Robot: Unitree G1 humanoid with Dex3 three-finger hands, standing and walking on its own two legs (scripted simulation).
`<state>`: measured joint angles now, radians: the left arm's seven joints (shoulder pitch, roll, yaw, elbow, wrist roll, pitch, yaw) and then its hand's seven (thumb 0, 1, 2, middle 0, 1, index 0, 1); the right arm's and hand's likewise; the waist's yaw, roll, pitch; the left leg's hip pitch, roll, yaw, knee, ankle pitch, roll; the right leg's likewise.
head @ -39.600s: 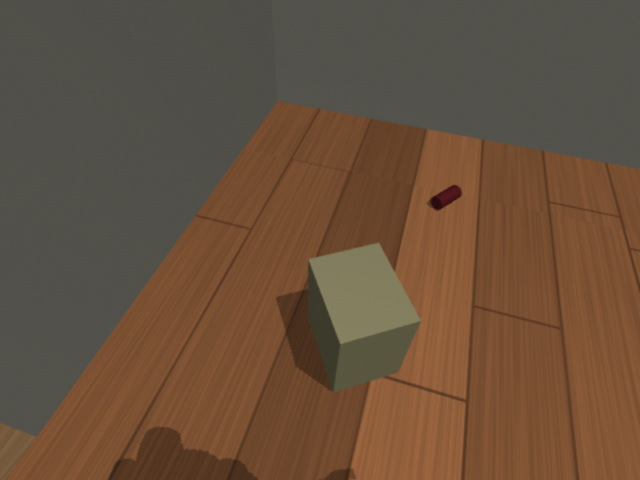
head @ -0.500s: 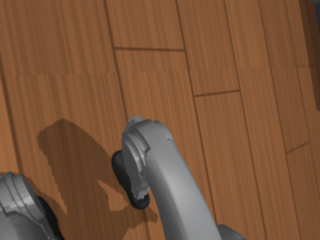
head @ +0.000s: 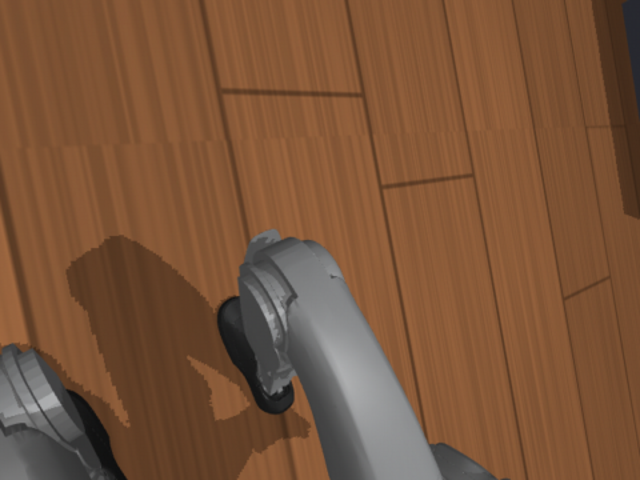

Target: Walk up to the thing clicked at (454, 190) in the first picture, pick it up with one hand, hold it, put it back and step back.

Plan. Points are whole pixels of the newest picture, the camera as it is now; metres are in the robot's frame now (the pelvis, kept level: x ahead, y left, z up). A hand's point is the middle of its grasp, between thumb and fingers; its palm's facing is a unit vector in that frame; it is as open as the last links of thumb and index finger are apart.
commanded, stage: withdraw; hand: left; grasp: from above
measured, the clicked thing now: out of the picture +0.46 +0.33 -0.29
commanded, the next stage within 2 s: home in 0.98 s
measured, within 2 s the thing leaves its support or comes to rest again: neither
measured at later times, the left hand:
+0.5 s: hand out of the picture +0.45 +0.35 -0.15, palm faces -0.26 -0.22 -0.94, open 13.9 cm
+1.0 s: hand out of the picture +0.42 +0.33 -0.13, palm faces -0.49 -0.08 -0.87, open 13.8 cm
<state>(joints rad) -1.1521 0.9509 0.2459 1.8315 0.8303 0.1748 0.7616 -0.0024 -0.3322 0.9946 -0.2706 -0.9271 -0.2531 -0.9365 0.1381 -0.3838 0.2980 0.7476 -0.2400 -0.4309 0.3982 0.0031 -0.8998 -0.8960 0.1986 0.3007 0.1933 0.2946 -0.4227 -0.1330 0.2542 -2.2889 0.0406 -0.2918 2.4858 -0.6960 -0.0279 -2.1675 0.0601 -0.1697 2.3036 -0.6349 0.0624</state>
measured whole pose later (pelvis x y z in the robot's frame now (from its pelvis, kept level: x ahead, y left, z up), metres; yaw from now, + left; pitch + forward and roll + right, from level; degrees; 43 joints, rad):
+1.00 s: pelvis +0.00 -0.01 +0.02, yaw +8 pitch +32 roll -7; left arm -0.99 0.71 -0.07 1.37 1.19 -0.19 0.24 0.00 -0.46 1.00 -0.12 -0.95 -0.11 -0.96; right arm 0.14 -0.31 0.09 0.68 -0.11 -0.06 0.12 0.00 -0.90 -0.90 0.20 0.30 0.20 0.29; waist -0.22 -0.02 -0.04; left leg -2.27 0.02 -0.15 2.34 -0.63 -0.02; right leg -2.19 0.00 -0.06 2.27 -0.64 0.03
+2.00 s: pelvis +0.04 +0.00 +0.28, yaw +14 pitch +24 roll -3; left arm 0.10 0.29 -0.01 0.22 0.10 0.30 0.09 0.01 0.89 0.91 -0.21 -0.31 -0.21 -0.30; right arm 0.12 -0.22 0.02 0.55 0.04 -0.10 -0.07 0.01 -0.91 -0.90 0.20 0.30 0.20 0.29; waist -0.06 0.03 -0.21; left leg -1.34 0.04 -0.07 1.51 -0.59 -0.02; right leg -1.29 -0.02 -0.05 1.47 -0.60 0.02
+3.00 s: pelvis +0.09 +0.01 +0.39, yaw +16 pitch +10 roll -2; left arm 0.50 0.22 0.03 -0.11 -0.05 0.45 0.02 0.01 0.83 0.86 -0.19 -0.29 -0.19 -0.28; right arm 0.30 -0.22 0.04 0.54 0.00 -0.24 -0.18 0.02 -0.90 -0.90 0.21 0.30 0.20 0.30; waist -0.04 0.05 -0.16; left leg -0.70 0.04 -0.05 1.00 -0.47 -0.02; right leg -0.64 -0.02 -0.06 0.95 -0.48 0.02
